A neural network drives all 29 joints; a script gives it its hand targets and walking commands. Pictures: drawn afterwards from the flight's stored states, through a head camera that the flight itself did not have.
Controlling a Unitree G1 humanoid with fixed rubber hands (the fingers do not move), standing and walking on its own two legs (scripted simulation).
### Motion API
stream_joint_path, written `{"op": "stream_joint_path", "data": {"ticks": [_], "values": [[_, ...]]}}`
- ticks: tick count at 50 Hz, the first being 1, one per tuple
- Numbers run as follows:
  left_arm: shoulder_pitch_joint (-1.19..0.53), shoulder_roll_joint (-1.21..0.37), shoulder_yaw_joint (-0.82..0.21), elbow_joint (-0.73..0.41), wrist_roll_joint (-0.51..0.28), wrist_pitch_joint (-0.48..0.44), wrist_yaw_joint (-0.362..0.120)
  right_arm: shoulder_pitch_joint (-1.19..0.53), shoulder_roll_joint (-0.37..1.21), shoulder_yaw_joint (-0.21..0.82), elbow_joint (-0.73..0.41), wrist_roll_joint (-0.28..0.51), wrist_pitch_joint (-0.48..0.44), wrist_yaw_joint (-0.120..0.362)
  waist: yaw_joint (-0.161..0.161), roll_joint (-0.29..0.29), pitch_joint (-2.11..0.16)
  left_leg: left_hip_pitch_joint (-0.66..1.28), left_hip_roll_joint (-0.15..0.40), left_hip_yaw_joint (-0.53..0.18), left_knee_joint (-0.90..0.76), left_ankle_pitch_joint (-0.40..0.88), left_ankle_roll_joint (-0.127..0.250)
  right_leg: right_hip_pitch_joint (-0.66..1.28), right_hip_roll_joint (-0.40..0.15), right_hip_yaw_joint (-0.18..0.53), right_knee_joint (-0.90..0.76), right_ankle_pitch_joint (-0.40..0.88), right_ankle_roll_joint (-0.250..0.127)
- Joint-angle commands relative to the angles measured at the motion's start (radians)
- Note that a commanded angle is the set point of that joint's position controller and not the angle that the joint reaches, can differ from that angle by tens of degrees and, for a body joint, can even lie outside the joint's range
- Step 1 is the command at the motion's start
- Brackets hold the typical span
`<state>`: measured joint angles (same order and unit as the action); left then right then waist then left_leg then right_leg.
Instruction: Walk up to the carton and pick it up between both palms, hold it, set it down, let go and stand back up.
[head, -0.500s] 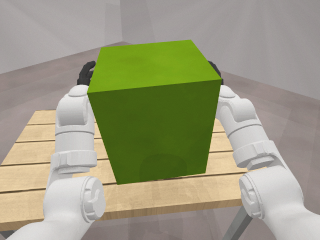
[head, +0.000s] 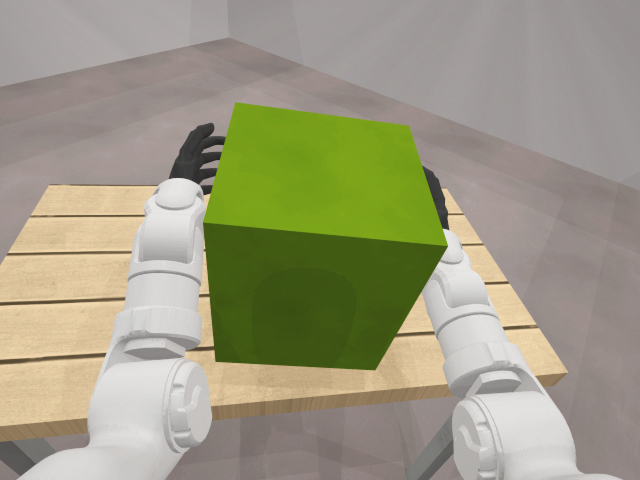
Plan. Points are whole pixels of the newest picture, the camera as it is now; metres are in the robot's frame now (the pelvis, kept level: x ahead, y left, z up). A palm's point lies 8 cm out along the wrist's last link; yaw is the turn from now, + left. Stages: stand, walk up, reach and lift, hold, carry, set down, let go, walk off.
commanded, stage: set down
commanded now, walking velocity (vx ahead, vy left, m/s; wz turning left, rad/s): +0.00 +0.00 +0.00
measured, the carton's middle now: (310, 246) +0.36 -0.01 +0.14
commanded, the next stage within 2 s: none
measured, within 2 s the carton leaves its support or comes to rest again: rests again in 1.90 s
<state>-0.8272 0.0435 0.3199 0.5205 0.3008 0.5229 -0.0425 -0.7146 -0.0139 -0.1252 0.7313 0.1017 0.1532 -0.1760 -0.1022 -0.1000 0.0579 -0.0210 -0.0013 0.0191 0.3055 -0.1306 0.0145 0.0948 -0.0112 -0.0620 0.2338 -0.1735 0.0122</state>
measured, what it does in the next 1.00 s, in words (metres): stands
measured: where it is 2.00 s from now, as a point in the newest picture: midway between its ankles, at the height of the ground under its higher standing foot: outside the picture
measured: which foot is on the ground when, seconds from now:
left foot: down 0.00-1.00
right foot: down 0.00-1.00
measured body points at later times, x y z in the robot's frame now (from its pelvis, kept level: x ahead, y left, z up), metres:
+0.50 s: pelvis +0.01 +0.00 +0.00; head -0.03 +0.04 +0.45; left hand +0.44 +0.13 +0.18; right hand +0.39 -0.17 +0.17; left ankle +0.04 +0.10 -0.75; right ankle -0.02 -0.12 -0.75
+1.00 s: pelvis +0.01 +0.01 +0.00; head -0.01 +0.04 +0.45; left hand +0.46 +0.11 +0.17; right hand +0.39 -0.18 +0.15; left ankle +0.04 +0.10 -0.75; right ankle -0.02 -0.12 -0.75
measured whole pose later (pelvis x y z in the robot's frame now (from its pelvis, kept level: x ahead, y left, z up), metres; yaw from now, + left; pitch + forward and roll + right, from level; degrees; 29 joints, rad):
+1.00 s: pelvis +0.01 +0.01 +0.00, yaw -2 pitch -4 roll +0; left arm -0.90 0.09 0.35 0.80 0.26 0.35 -0.07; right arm -0.69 0.03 -0.20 0.71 0.01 0.17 -0.20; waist -0.13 -0.07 0.00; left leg -0.08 -0.01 0.06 0.30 -0.15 0.03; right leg 0.02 -0.02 -0.03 0.24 -0.18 0.03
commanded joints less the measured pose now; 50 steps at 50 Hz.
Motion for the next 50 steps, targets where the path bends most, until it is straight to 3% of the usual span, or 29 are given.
{"op": "stream_joint_path", "data": {"ticks": [1, 4, 7, 13, 17, 24, 32, 36, 43, 50], "values": [[-0.748, -0.685, -0.547, -0.186, -0.190, -0.108, -0.106, -1.120, 0.544, 0.360, -0.522, 0.067, -0.150, 0.093, -0.024, 0.171, -0.671, 0.348, -0.011, 0.004, 0.082, 0.401, -0.058, -0.093, 0.070, -0.069, -0.008, 0.269, 0.030], [-0.748, -0.692, -0.575, -0.176, -0.209, -0.114, -0.082, -1.114, 0.557, 0.383, -0.544, 0.078, -0.133, 0.090, -0.029, 0.180, -0.700, 0.331, -0.012, -0.003, 0.086, 0.361, -0.055, -0.106, 0.066, -0.062, -0.002, 0.262, 0.026], [-0.708, -0.671, -0.516, -0.109, -0.182, -0.101, -0.084, -1.085, 0.553, 0.374, -0.490, 0.070, -0.098, 0.092, -0.015, 0.163, -0.652, 0.270, -0.014, -0.002, 0.060, 0.267, -0.038, -0.092, 0.059, -0.045, 0.004, 0.239, 0.033], [-0.609, -0.619, -0.349, 0.039, -0.116, -0.077, -0.129, -1.021, 0.532, 0.311, -0.370, 0.045, -0.061, 0.094, 0.004, 0.104, -0.504, 0.185, -0.021, 0.008, 0.009, 0.196, -0.016, -0.036, 0.055, -0.024, 0.010, 0.266, 0.050], [-0.597, -0.585, -0.291, 0.077, -0.096, -0.090, -0.165, -0.958, 0.540, 0.270, -0.314, 0.015, -0.059, 0.087, -0.008, 0.069, -0.436, 0.174, -0.029, 0.019, -0.005, 0.212, -0.013, 0.001, 0.053, -0.020, 0.012, 0.336, 0.061], [-0.653, -0.585, -0.342, 0.053, -0.125, -0.145, -0.182, -0.941, 0.564, 0.256, -0.339, -0.018, -0.099, 0.078, -0.034, 0.107, -0.473, 0.209, -0.029, 0.026, 0.014, 0.277, -0.029, 0.002, 0.053, -0.029, 0.014, 0.388, 0.057], [-0.729, -0.655, -0.498, -0.019, -0.206, -0.214, -0.137, -0.984, 0.621, 0.339, -0.470, 0.002, -0.136, 0.068, -0.065, 0.181, -0.677, 0.280, -0.022, -0.001, 0.074, 0.365, -0.052, -0.057, 0.057, -0.039, 0.020, 0.396, 0.041], [-0.702, -0.651, -0.475, 0.020, -0.197, -0.213, -0.134, -0.981, 0.623, 0.354, -0.483, 0.003, -0.114, 0.062, -0.051, 0.150, -0.663, 0.237, -0.022, -0.005, 0.060, 0.298, -0.037, -0.053, 0.052, -0.027, 0.023, 0.381, 0.046], [-0.638, -0.592, -0.321, 0.158, -0.136, -0.195, -0.173, -0.954, 0.610, 0.303, -0.405, -0.025, -0.081, 0.063, -0.004, 0.076, -0.545, 0.133, -0.030, 0.019, 0.009, 0.190, -0.004, -0.020, 0.039, -0.006, 0.030, 0.379, 0.065], [-0.622, -0.543, -0.235, 0.232, -0.092, -0.219, -0.210, -0.869, 0.603, 0.215, -0.307, -0.087, -0.095, 0.070, -0.002, 0.077, -0.488, 0.130, -0.032, 0.050, -0.005, 0.207, -0.008, -0.015, 0.039, -0.012, 0.030, 0.413, 0.067]]}}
